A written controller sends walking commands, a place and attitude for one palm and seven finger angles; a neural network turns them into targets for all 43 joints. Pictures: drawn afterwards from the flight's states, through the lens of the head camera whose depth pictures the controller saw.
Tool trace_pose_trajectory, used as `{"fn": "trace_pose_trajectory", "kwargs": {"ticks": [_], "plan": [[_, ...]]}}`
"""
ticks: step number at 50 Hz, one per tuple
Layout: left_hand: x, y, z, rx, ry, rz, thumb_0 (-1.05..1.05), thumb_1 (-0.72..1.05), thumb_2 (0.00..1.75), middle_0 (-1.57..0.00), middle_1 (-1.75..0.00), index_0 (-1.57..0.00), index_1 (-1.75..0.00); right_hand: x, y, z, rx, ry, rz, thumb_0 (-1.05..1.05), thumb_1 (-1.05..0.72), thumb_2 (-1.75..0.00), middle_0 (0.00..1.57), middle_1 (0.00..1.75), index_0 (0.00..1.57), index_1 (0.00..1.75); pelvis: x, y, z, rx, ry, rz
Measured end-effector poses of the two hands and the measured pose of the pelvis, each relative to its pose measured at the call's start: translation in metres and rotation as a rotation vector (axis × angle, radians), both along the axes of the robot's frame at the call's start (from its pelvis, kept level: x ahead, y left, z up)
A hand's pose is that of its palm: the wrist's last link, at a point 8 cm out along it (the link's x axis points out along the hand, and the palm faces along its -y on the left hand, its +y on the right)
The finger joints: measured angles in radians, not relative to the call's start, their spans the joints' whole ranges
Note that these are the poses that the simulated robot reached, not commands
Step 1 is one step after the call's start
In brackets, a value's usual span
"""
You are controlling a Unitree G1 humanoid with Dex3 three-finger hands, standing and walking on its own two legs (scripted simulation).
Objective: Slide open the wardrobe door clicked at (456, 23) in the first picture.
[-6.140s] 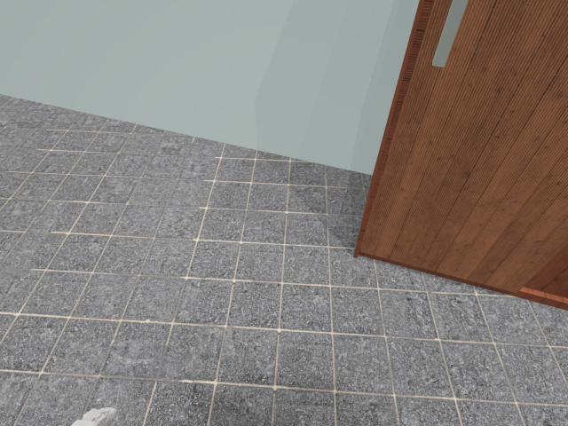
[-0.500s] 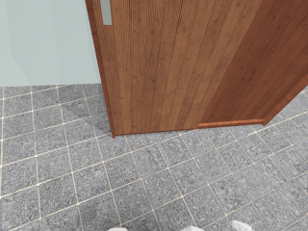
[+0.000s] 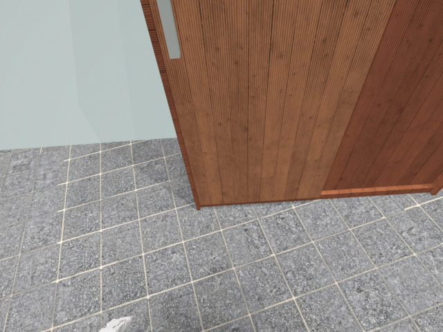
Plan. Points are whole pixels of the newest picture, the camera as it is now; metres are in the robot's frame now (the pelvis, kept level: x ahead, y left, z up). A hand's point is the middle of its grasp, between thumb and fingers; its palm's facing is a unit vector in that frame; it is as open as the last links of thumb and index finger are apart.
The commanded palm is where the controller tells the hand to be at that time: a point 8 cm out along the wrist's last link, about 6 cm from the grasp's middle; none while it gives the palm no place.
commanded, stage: take the last steps up to it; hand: left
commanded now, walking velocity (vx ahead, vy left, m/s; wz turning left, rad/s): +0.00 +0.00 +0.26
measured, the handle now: out of the picture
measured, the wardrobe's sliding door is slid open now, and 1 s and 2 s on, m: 0.00 0.00 0.00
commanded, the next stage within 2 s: come to a stop and stand still in 1.08 s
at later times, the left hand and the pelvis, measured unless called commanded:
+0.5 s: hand out of the picture -0.09 +0.18 -0.18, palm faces +0.19 -0.97 -0.14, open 7.4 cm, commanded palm none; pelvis +0.04 +0.04 +0.00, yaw +3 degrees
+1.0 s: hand (162, 253) +0.33 +0.17 -0.17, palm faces -0.01 -0.97 -0.24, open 7.4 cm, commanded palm none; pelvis +0.20 -0.01 -0.02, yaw +0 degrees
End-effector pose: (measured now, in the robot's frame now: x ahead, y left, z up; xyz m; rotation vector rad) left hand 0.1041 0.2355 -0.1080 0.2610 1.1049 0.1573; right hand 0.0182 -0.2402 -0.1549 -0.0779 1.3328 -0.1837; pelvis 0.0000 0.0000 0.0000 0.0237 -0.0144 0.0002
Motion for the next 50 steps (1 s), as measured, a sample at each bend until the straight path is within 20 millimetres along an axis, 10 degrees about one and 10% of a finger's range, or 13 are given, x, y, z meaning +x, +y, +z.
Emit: {"fn": "trace_pose_trajectory", "kwargs": {"ticks": [13, 21, 25, 30, 38, 45, 50], "plan": [[-0.113, -0.013, -0.005, -0.041, 0.153, 0.2, 0.0, 0.92, 0.9, -0.2, -0.3, -0.2, -0.3, 0.023, -0.013, 0.013, -0.008, 0.028, 0.128, 0.0, -0.91, -0.9, 0.19, 0.3, 0.2, 0.3, 0.004, -0.01, 0.012, 0.004, -0.009, 0.082], [-0.195, -0.014, -0.026, -0.15, 0.407, 0.31, 0.0, 0.91, 0.9, -0.2, -0.3, -0.2, -0.3, 0.095, 0.028, 0.029, -0.044, -0.096, 0.214, 0.0, -0.91, -0.9, 0.19, 0.3, 0.2, 0.3, 0.024, 0.018, 0.007, -0.026, -0.001, 0.081], [-0.204, -0.005, -0.039, -0.197, 0.515, 0.305, 0.01, 0.91, 0.9, -0.2, -0.3, -0.2, -0.3, 0.12, 0.055, 0.031, -0.059, -0.181, 0.203, 0.0, -0.91, -0.9, 0.19, 0.3, 0.2, 0.3, 0.039, 0.036, -0.001, -0.031, -0.013, 0.051], [-0.145, 0.015, -0.037, -0.196, 0.468, 0.226, 0.01, 0.91, 0.9, -0.2, -0.3, -0.2, -0.3, 0.111, 0.058, 0.04, -0.091, -0.178, 0.106, -0.02, -0.95, -0.89, 0.2, 0.3, 0.2, 0.3, 0.061, 0.047, 0.008, -0.034, -0.021, 0.031], [0.011, 0.037, -0.032, -0.135, 0.211, 0.135, 0.01, 0.91, 0.9, -0.2, -0.3, -0.2, -0.3, 0.058, 0.055, 0.03, -0.061, 0.073, 0.03, -0.01, -0.94, -0.9, 0.2, 0.3, 0.2, 0.3, 0.107, 0.04, 0.01, -0.018, -0.016, 0.02], [0.152, 0.015, -0.025, -0.075, 0.075, 0.006, 0.0, 0.91, 0.9, -0.2, -0.3, -0.19, -0.3, 0.035, 0.052, 0.013, 0.028, 0.281, -0.073, 0.0, -0.92, -0.9, 0.2, 0.3, 0.2, 0.3, 0.163, 0.013, -0.003, -0.009, -0.005, 0.001], [0.214, -0.013, -0.029, -0.049, -0.017, -0.016, 0.0, 0.91, 0.9, -0.2, -0.3, -0.2, -0.3, 0.065, 0.03, -0.004, 0.067, 0.345, -0.086, 0.0, -0.91, -0.9, 0.2, 0.3, 0.2, 0.3, 0.203, -0.014, -0.018, -0.014, -0.016, 0.008]]}}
